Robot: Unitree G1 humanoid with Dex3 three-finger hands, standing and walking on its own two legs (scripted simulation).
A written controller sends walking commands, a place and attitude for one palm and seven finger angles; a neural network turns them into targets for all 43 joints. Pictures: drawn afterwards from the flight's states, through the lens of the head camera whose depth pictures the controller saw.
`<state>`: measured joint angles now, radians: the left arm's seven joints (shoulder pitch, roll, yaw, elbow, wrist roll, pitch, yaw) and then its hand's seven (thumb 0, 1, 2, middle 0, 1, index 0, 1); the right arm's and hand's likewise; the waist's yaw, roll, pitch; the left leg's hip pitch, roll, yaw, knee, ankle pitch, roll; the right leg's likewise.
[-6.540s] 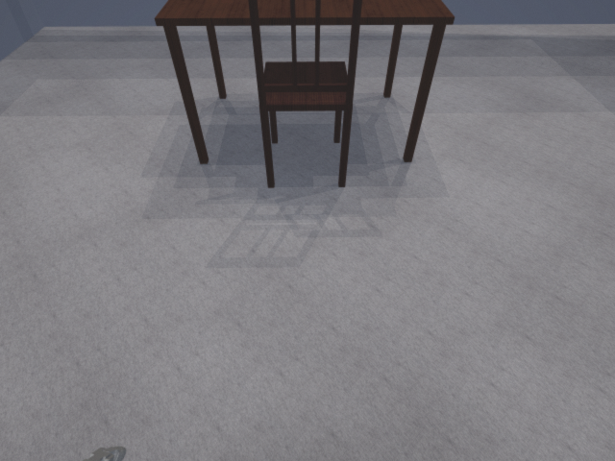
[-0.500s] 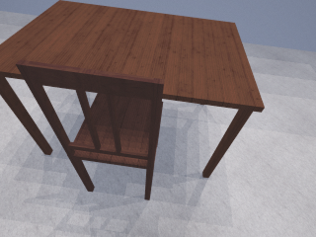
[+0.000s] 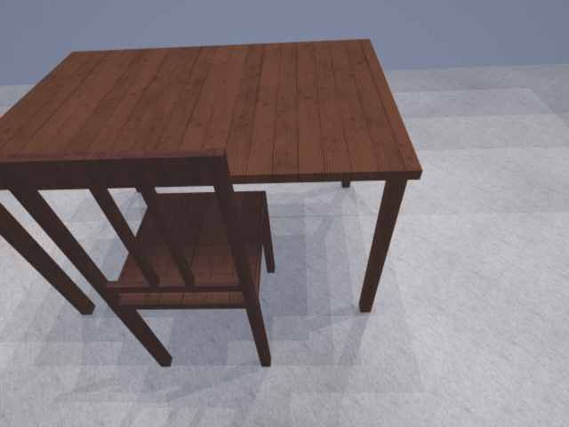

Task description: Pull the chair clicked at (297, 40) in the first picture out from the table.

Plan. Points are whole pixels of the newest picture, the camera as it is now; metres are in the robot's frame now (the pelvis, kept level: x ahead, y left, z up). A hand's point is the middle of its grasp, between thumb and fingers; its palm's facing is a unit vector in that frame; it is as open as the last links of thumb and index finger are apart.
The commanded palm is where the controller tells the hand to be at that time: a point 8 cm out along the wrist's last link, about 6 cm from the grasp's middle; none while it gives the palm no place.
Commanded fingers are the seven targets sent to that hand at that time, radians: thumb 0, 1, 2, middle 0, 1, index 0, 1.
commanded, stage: come to a stop and stand still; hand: left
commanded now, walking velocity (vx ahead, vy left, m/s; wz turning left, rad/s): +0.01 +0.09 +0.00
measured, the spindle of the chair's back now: (130, 242) +0.47 +0.37 -0.08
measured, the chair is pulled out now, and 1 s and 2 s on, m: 0.00 0.00 0.00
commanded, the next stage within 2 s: look again from close up in 0.66 s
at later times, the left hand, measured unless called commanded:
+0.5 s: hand out of the picture -0.01 +0.23 -0.19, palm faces +0.05 -0.98 -0.20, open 7.4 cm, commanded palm none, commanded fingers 0.00 0.90 0.90 -0.20 -0.30 -0.20 -0.30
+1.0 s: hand out of the picture -0.05 +0.20 -0.19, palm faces +0.05 -0.98 -0.17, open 7.4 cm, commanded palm none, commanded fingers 0.00 0.90 0.90 -0.20 -0.30 -0.20 -0.30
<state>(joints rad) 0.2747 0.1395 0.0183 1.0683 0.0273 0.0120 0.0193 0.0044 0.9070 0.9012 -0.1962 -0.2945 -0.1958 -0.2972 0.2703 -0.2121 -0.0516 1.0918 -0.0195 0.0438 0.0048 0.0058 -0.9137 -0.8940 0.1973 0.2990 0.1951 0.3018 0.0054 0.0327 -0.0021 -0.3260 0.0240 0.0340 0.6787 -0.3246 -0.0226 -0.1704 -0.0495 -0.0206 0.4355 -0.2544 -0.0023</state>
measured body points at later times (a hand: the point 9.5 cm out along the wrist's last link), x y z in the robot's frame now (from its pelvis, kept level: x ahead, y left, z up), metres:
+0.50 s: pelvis -0.02 +0.05 -0.01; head -0.02 +0.06 +0.44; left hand -0.01 +0.28 -0.17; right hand +0.02 -0.19 -0.16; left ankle -0.02 +0.14 -0.75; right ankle -0.01 -0.11 -0.75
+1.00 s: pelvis -0.03 +0.04 -0.01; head -0.03 +0.04 +0.44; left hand -0.06 +0.25 -0.17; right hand -0.03 -0.18 -0.17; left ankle -0.02 +0.14 -0.75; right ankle -0.01 -0.11 -0.75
